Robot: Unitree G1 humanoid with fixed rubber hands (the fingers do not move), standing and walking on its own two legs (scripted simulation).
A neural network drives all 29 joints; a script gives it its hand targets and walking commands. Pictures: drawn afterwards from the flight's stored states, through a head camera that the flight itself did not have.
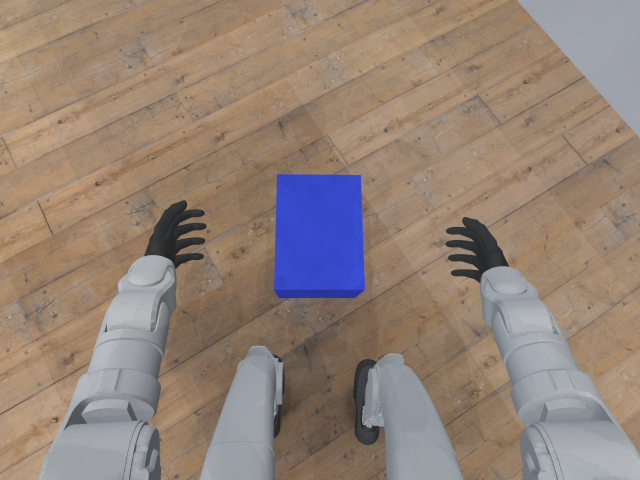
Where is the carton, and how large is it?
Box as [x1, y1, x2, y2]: [274, 174, 364, 297]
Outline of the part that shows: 277,174 274,290 279,297 355,297 364,289 360,175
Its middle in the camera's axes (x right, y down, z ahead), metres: +0.00 +0.01 +1.04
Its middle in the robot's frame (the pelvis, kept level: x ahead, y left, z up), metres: +0.52 +0.01 -0.60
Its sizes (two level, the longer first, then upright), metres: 0.293 0.214 0.183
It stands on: the floor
